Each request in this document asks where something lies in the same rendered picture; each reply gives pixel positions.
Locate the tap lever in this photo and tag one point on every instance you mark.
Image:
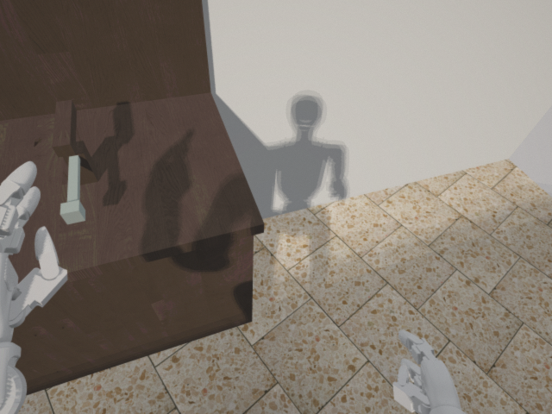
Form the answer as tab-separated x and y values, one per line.
73	211

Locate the robot left forearm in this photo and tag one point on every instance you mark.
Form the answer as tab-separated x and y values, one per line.
13	386

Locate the left robot hand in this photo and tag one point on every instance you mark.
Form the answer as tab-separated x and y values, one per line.
17	203

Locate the counter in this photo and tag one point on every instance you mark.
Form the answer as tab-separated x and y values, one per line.
165	254

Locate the right robot hand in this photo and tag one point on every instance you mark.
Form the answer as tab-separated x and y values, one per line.
433	385

